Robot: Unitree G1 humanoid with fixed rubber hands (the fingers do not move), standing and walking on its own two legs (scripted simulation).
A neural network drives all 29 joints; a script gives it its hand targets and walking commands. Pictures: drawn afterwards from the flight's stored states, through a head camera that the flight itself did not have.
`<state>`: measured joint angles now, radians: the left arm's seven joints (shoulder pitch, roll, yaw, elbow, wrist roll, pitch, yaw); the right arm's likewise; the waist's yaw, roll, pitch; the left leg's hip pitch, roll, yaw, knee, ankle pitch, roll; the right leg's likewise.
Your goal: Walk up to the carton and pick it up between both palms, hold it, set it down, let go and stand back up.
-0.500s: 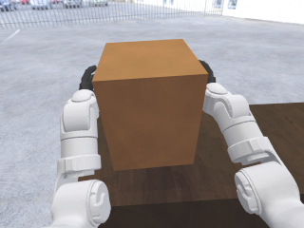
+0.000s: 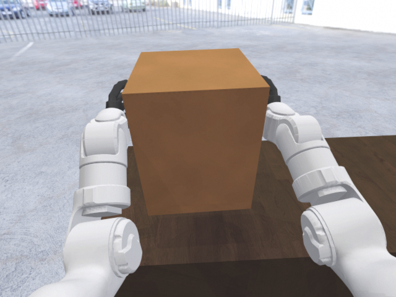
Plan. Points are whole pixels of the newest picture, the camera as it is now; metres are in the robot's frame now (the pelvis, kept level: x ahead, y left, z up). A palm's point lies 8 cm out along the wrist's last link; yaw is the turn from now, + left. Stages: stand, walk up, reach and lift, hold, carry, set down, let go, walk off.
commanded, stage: hold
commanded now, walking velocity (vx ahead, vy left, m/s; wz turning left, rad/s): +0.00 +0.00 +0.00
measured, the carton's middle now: (195, 128) +0.38 +0.00 +0.25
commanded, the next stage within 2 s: set down in 0.40 s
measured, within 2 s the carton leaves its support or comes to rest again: neither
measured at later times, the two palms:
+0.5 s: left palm (118, 122) +0.38 +0.15 +0.27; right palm (266, 115) +0.38 -0.14 +0.27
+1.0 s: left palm (121, 146) +0.40 +0.16 +0.21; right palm (254, 146) +0.40 -0.13 +0.18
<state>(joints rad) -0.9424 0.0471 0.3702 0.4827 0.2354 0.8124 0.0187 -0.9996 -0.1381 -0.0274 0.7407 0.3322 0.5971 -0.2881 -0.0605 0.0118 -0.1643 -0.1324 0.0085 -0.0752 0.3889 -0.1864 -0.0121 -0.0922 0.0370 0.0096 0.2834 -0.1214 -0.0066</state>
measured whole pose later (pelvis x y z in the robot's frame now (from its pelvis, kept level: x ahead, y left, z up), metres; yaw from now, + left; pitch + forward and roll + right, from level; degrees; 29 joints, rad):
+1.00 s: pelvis +0.02 +0.00 +0.00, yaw +4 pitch -8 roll -2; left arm -0.75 -0.03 0.32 0.35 0.30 0.55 0.02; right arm -0.75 -0.03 -0.10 0.72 0.16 0.14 -0.19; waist -0.08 -0.05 0.04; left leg -0.03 0.00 -0.12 0.39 -0.21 -0.01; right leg 0.05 0.03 -0.05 0.25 -0.15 -0.01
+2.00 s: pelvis +0.02 -0.01 +0.00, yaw +1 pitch -1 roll -1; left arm -0.83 -0.05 0.41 0.72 0.28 0.32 0.09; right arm -0.86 -0.03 -0.32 1.01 -0.06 0.01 -0.09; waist 0.01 -0.03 -0.03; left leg -0.12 0.03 -0.05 0.32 -0.18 -0.03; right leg -0.09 0.04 -0.03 0.26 -0.14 -0.03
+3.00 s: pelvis +0.03 -0.02 +0.00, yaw -1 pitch +8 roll +0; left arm -0.80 -0.11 0.49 0.83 0.33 0.13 0.11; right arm -0.82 0.00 -0.53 1.02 -0.32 -0.10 0.01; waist 0.07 -0.01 -0.08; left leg -0.29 0.04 0.01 0.31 -0.16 -0.03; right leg -0.29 0.03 -0.03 0.29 -0.13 -0.03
